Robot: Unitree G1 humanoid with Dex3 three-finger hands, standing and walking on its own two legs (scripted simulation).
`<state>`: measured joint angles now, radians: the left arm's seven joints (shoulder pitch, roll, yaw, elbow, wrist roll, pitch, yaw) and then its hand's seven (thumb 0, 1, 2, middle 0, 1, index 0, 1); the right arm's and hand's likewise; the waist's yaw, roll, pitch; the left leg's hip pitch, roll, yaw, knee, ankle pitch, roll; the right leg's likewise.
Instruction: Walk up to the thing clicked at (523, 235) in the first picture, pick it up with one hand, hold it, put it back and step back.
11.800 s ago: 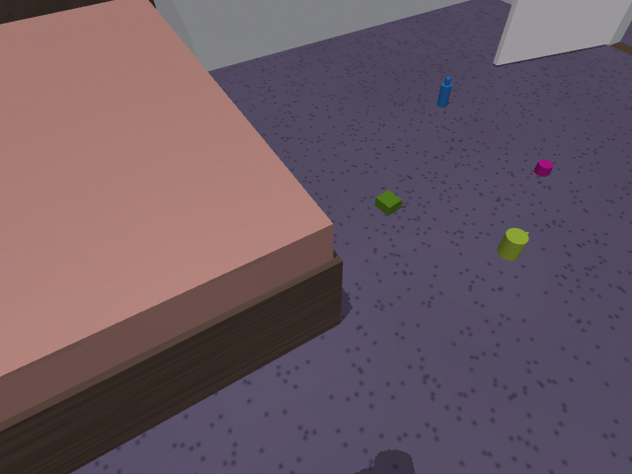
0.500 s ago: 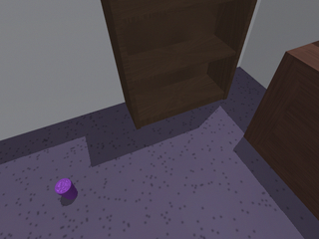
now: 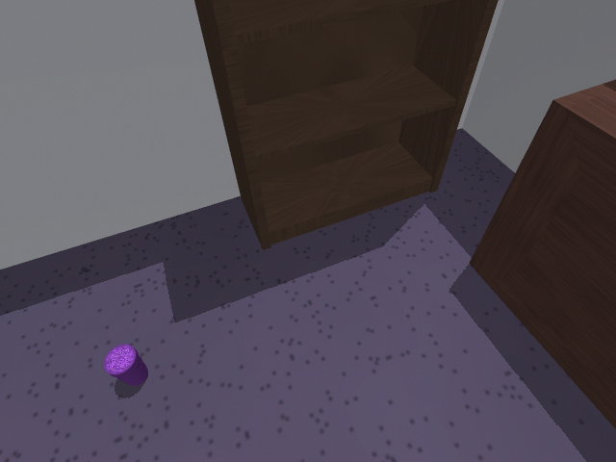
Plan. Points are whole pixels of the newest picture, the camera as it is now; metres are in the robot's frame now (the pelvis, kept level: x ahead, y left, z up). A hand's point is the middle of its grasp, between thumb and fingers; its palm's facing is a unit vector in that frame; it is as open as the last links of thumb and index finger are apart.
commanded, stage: stand
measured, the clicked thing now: out of the picture -0.88 +0.83 -0.73
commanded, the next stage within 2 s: walk up in 0.06 s
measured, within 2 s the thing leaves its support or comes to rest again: neither
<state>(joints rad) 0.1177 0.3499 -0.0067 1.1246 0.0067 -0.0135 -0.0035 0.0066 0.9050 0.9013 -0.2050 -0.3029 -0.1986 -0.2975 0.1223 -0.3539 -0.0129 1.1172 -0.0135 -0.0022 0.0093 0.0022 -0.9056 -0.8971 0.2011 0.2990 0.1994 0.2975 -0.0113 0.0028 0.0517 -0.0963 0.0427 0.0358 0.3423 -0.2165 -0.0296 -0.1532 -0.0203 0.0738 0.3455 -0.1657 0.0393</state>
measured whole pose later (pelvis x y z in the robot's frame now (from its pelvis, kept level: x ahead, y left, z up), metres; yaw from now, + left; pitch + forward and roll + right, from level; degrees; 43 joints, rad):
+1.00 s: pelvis +0.32 -0.02 +0.00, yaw +15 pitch -3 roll -1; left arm 0.11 0.42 0.03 0.77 0.02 0.02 -0.09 0.01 0.91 0.90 -0.21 -0.30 -0.20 -0.30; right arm 0.38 -0.35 -0.03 0.85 -0.01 -0.02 0.02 0.00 -0.90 -0.90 0.20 0.30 0.20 0.30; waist -0.05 -0.08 0.10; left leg -0.17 -0.02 -0.06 0.40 -0.18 0.02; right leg -0.52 -0.03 0.08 1.00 -0.27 0.01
